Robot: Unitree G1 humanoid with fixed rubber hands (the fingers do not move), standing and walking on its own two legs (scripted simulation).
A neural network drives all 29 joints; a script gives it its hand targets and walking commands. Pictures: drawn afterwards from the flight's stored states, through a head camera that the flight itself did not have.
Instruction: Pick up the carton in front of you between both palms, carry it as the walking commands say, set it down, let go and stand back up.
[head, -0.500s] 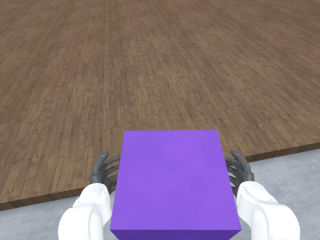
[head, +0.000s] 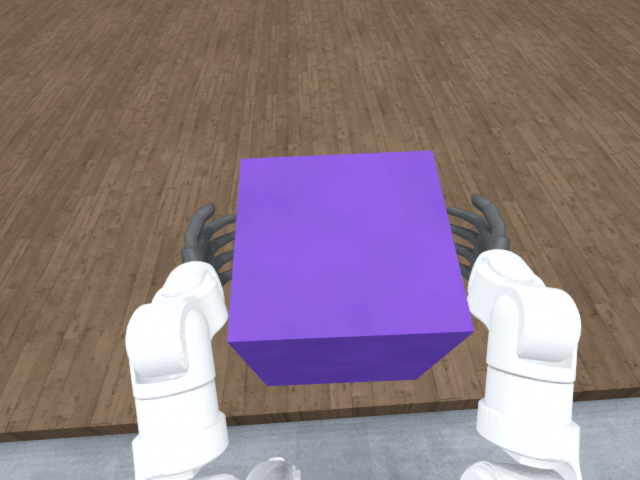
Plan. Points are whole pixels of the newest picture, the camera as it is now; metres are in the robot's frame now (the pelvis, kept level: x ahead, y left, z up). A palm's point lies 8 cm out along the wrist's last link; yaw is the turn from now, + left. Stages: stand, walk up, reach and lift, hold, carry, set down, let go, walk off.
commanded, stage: carry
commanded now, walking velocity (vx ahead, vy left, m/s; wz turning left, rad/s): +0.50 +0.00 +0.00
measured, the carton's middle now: (339, 283) +0.34 +0.02 +0.07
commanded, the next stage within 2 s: none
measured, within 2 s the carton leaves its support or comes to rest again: neither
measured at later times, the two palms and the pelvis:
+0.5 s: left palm (275, 105) +0.71 +0.13 +0.10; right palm (450, 107) +0.67 -0.17 +0.11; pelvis +0.35 +0.02 +0.00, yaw -1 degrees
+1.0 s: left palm out of the picture +1.05 +0.14 +0.27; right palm out of the picture +1.06 -0.17 +0.26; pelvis +0.71 -0.03 +0.09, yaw +1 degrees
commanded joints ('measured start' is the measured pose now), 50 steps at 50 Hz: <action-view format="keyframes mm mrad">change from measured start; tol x32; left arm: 1 -604 -566 -544 -7 -162 -41 -4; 50 -682 -582 -475 122 -142 38 -13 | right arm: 1 -580 541 514 19 111 -41 -6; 50 -679 531 457 95 95 37 10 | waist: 1 -14 -104 -276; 30 50 226 -466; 33 65 -423 -773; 50 19 -154 -267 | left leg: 1 -83 8 31 -135 75 -14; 10 28 -112 162 -432 110 47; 15 1184 293 -497 -548 863 330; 26 848 128 -119 -772 486 156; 30 585 70 94 -504 1298 65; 31 547 32 114 -219 1171 25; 33 124 -245 -41 572 -110 -41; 34 60 -184 -201 672 -64 0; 50 14 -96 123 -413 160 -4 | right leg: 1 272 -260 261 -202 139 -104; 11 424 -160 67 255 923 -23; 13 -14 -115 80 676 478 59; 14 -424 65 132 978 -246 102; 24 -983 -72 156 1247 -314 3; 31 232 100 -24 242 154 -10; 33 595 -372 947 -32 553 -273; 50 301 -176 219 -74 491 -66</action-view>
